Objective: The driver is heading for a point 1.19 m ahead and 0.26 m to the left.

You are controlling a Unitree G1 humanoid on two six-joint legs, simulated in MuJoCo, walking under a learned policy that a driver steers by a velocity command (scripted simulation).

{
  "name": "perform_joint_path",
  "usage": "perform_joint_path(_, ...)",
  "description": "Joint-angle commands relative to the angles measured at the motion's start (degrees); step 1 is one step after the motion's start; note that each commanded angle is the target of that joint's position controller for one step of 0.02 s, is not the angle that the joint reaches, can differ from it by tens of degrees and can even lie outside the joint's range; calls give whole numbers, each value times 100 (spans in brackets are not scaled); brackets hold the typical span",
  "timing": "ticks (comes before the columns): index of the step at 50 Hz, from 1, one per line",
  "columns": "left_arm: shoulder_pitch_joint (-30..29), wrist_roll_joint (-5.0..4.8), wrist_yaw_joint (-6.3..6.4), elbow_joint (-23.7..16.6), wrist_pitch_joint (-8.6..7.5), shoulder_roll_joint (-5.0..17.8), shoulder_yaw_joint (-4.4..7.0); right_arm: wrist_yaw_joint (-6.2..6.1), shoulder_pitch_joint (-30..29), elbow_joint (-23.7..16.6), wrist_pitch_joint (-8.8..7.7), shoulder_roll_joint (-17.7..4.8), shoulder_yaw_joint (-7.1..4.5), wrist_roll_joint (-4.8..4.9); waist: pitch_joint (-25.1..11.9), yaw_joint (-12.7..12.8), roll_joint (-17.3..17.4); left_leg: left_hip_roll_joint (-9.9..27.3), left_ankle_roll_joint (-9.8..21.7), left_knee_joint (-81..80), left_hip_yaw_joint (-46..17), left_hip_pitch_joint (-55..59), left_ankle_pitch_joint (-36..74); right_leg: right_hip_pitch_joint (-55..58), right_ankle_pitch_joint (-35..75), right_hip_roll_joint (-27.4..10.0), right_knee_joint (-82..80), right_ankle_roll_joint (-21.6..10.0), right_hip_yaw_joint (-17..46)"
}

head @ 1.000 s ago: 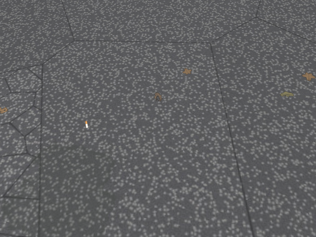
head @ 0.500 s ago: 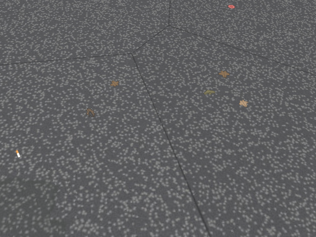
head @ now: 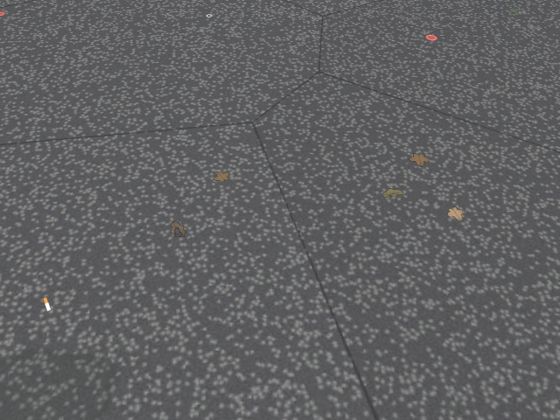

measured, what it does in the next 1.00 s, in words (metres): walks ahead, turning left: right foot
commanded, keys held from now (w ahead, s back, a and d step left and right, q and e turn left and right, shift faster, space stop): w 0.40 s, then w+q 0.60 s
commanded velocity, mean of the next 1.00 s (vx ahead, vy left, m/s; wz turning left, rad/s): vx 0.47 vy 0.00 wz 0.22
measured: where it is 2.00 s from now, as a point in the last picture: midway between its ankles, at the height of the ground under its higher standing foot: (204, 236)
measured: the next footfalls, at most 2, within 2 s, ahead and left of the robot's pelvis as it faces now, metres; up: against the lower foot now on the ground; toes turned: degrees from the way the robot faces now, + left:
right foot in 0.50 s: +0.42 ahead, -0.12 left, +0.00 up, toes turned +1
left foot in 1.04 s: +0.67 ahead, +0.18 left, +0.00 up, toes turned +21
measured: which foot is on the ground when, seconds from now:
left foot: down 0.00-0.50, up 0.52-1.00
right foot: down 0.00-0.00, up 0.02-0.48, down 0.50-1.00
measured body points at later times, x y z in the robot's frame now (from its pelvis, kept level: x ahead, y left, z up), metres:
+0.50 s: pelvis +0.24 -0.01 -0.01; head +0.28 -0.01 +0.43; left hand +0.50 +0.20 -0.08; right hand +0.19 -0.30 -0.14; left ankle +0.03 +0.10 -0.73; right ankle +0.38 -0.11 -0.74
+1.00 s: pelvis +0.51 +0.02 -0.01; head +0.54 +0.05 +0.44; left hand +0.46 +0.31 -0.14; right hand +0.78 -0.14 -0.09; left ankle +0.63 +0.17 -0.72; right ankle +0.39 -0.12 -0.73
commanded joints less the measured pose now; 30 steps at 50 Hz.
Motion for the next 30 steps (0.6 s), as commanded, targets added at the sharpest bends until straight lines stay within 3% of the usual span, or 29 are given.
perform_joint_path(1, -719, 1, -5, -920, -272, 59, -57, -40, 1874, 131, -38, -1622, -404, -91, -416, -910, 2051, 2167, 1262, -1881, -4000, 2816, -1987, -3462, -1087, 397, 2910, -116, -258)
perform_joint_path(2, -725, -138, 25, -874, -349, 576, 78, -12, 1494, 58, -90, -1182, -277, -129, -60, -768, 1366, 2321, 1473, -2214, -4525, 2432, -3035, -3965, -1075, 55, 3810, -170, 190)
perform_joint_path(3, -842, -188, 3, -849, -386, 770, 138, -15, 1155, -21, -132, -870, -176, -116, 408, -630, 1108, 2110, 1279, -2187, -3910, 2113, -2819, -4211, -488, -210, 3978, -300, 201)
perform_joint_path(5, -859, -46, -21, -714, -397, 626, 132, -9, 769, -110, -139, -639, -89, -163, 511, -453, 673, 1583, 1002, -2172, -2779, 1801, -1407, -4030, 384, -502, 3699, -319, 79)
perform_joint_path(7, -861, 17, -82, -662, -375, 470, 118, -37, 757, -120, -129, -588, -57, -180, 425, -389, 709, 1243, 874, -2298, -2017, 1570, -325, -3662, 971, -592, 3394, -228, -53)
perform_joint_path(9, -1018, 51, -99, -708, -349, 393, 104, -63, 908, -60, -127, -593, -54, -138, 390, -416, 567, 1147, 933, -2368, -1574, 1627, 604, -3726, 1386, -566, 3019, -75, -188)
perform_joint_path(14, -1974, 26, -169, -1045, -404, 98, -32, -164, 1208, 117, -34, -680, -57, -100, 529, -661, 518, 939, 859, -2464, -795, 1432, 1539, -3308, 2493, -376, 1217, 131, -447)
perform_joint_path(17, -2469, -15, -274, -1211, -450, 89, -67, -187, 1491, 263, 12, -737, -74, -63, 695, -786, 460, 1094, 889, -2452, -730, 1538, 1542, -3080, 2769, -241, 615, 73, -512)
perform_joint_path(21, -2668, -22, -382, -1359, -508, 276, -26, -212, 1596, 389, 113, -802, -127, -17, 665, -601, 513, 1409, 773, -1963, -808, 2250, 2564, -2933, 2230, -118, 181, -242, -434)
perform_joint_path(23, -2033, 6, -331, -1240, -511, 558, 105, -237, 1501, 375, 171, -970, -181, -38, 128, -168, 721, 1351, 664, -1064, -835, 2398, 4493, -1908, 1768, 192, 149, -448, -602)
perform_joint_path(24, -1118, -2, -262, -998, -502, 801, 235, -244, 1382, 336, 213, -944, -158, -66, -487, 335, 697, 1096, 514, -21, -661, 2076, 4933, -610, 1961, 249, 6, -625, -689)
perform_joint_path(25, 3, 77, -171, -775, -472, 1136, 334, -252, 1343, 172, 202, -728, -62, -168, -1417, 760, 381, 826, 343, 1597, -616, 755, 3458, 1451, 1987, -665, 403, -946, 223)
perform_joint_path(26, 307, 145, -183, -644, -451, 1546, 416, -196, 2303, 98, 110, 198, 187, -123, -2435, 222, -1293, -255, -39, 3745, -525, -1543, -1133, 3541, 563, -2254, -11, -1803, 3033)
perform_joint_path(27, 311, 123, -169, -677, -442, 912, 267, -180, 1934, 206, 24, -457, 43, 49, -2368, 522, -969, -175, -24, 4429, -1226, -2027, -1751, 3131, -261, -2278, -805, -1669, 3759)
perform_joint_path(28, -123, 97, -139, -652, -440, 694, 182, -178, 1263, -29, -2, -790, -90, 201, -1234, 461, -719, 101, -15, 4546, -1090, -2409, -1312, 2270, -164, -2081, -993, -1377, 2753)
perform_joint_path(29, -504, 91, -130, -640, -448, 588, 146, -209, 952, -120, -13, -731, -77, 170, -675, 266, -320, 379, -27, 4329, -902, -2271, -806, 1399, 440, -1874, -1156, -1247, 2017)
perform_joint_path(30, -772, 126, -147, -603, -477, 436, 118, -224, 810, -129, 12, -639, -96, 70, -313, 83, -184, 543, -54, 4055, -879, -2062, -487, 695, 978, -1648, -1352, -1173, 1464)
